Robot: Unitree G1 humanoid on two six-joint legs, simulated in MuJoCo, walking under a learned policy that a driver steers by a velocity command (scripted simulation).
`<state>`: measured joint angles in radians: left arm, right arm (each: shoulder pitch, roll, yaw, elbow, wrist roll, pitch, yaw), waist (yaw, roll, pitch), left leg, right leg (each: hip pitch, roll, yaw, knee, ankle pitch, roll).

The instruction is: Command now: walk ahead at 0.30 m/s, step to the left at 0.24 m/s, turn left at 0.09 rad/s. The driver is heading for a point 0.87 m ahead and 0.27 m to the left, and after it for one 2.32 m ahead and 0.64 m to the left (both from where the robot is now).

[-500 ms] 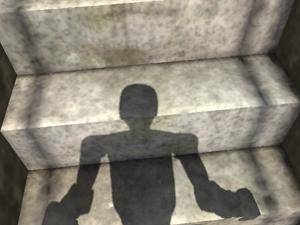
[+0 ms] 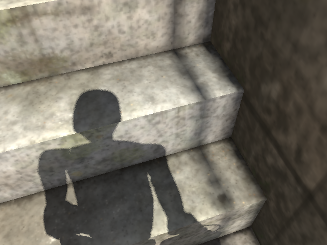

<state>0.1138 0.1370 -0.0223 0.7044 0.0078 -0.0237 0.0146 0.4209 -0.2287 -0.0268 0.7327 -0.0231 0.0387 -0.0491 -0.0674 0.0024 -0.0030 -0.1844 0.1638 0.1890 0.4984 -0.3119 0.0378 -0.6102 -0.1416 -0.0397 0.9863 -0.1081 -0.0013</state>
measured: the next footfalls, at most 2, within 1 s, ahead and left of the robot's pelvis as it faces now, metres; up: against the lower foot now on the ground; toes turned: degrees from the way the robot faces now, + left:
right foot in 0.02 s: +0.05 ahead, -0.17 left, +0.00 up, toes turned -6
left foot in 0.44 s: +0.05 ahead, +0.21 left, +0.21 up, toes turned +20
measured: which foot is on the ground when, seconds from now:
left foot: down 0.00-0.02, up 0.04-0.42, down 0.44-0.88, up 0.90-1.00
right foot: up 0.00-0.00, down 0.02-0.52, up 0.54-0.82, down 0.84-0.98, up 1.00-1.00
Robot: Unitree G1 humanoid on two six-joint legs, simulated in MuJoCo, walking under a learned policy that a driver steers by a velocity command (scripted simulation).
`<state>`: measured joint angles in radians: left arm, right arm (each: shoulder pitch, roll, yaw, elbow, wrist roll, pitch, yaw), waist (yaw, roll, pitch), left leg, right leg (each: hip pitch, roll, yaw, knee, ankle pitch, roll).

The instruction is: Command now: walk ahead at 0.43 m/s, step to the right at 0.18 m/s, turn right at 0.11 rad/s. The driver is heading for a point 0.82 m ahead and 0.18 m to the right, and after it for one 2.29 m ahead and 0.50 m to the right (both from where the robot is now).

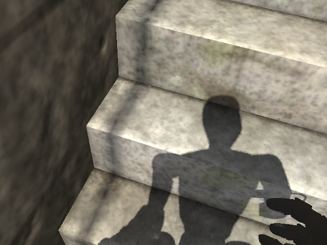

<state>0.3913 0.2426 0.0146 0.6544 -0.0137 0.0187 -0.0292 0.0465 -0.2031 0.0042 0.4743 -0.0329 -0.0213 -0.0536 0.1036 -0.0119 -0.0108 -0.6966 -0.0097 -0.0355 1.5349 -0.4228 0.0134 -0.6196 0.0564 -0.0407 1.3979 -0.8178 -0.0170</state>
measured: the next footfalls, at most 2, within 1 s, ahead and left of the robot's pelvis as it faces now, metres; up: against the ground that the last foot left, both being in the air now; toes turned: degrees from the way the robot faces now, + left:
left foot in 0.08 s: -0.04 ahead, +0.09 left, -0.20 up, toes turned +5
right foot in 0.28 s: +0.06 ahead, -0.13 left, +0.02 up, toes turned -2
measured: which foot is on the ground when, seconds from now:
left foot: up 0.00-0.06, down 0.08-0.34, up 0.36-0.80, down 0.82-1.00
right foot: up 0.00-0.26, down 0.28-0.76, up 0.78-1.00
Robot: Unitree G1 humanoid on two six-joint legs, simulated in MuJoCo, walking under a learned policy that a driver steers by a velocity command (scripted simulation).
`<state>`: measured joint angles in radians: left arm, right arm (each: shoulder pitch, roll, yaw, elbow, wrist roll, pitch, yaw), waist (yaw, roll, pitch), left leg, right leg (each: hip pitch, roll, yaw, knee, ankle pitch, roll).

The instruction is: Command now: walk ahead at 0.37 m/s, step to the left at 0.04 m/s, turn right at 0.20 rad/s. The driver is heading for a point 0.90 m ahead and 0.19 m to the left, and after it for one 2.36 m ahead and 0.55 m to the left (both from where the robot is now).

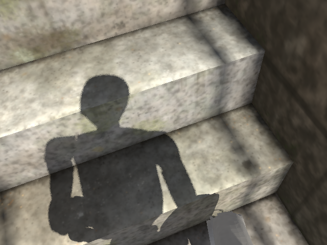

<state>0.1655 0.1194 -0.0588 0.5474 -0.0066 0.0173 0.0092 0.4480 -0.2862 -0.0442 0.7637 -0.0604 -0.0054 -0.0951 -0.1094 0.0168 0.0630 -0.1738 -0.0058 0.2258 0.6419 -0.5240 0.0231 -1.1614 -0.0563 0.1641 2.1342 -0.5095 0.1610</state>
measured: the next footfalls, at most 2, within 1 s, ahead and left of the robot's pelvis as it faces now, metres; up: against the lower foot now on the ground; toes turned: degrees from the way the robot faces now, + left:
right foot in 0.16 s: +0.07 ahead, -0.23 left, +0.00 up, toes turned -8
left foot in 0.48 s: +0.17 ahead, +0.14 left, +0.22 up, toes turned +0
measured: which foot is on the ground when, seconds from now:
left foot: down 0.00-0.12, up 0.14-0.46, down 0.48-0.94, up 0.96-1.00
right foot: up 0.00-0.14, down 0.16-0.52, up 0.54-0.92, down 0.94-1.00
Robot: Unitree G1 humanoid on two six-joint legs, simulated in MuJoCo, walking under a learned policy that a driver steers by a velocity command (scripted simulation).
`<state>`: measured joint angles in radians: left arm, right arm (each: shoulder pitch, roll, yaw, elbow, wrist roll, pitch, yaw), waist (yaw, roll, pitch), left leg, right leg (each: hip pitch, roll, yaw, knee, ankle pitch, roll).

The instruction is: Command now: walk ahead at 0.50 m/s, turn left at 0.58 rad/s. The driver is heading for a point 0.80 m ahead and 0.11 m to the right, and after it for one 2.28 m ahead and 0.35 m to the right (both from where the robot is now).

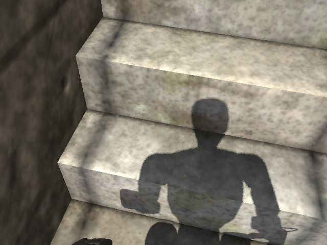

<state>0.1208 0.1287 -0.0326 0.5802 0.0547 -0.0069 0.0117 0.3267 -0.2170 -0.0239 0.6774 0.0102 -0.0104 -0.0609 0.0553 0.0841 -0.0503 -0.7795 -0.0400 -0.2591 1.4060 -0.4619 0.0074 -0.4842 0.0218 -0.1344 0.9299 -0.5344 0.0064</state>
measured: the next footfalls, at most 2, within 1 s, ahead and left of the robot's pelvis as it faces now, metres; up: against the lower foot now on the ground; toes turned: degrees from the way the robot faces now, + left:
left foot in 0.30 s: +0.12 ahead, +0.17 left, +0.00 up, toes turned +9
right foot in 0.92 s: -0.11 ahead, -0.15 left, -0.22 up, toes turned -16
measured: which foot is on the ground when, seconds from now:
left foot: up 0.00-0.28, down 0.30-0.86, up 0.88-1.00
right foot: down 0.00-0.30, up 0.32-0.90, down 0.92-1.00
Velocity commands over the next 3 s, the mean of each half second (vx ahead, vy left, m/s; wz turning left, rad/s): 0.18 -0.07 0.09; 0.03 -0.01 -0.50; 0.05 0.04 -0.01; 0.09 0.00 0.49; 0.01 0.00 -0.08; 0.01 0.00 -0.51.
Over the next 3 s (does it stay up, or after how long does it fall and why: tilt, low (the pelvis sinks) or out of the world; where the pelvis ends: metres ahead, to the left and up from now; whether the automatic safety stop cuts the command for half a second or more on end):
stays up -0.46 0.15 -0.40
